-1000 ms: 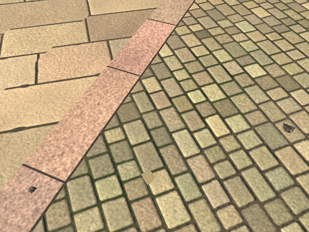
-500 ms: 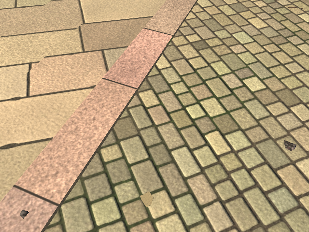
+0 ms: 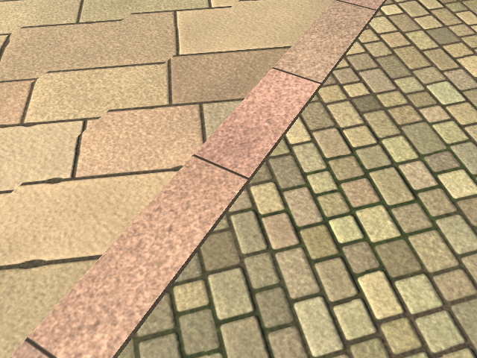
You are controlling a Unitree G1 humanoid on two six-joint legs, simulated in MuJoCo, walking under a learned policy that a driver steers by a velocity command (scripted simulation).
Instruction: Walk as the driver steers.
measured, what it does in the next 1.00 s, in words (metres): walks ahead, turning left: left foot, then right foot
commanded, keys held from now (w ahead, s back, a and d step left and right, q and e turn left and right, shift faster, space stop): w+q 1.00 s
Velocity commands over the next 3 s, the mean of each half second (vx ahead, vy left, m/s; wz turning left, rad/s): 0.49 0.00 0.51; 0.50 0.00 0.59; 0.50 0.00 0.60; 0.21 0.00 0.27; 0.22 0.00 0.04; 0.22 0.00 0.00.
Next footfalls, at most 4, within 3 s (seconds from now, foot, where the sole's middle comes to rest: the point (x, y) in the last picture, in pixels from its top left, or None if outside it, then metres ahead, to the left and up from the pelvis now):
0.34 left None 0.35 0.17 -0.78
0.84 right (233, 294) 0.70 0.08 -0.78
1.36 left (111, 278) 0.75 0.46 -0.78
1.82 right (110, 208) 1.05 0.53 -0.82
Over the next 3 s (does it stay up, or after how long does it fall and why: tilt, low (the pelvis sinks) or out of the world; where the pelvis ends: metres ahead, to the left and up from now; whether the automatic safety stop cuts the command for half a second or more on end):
stays up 1.00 0.72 -0.05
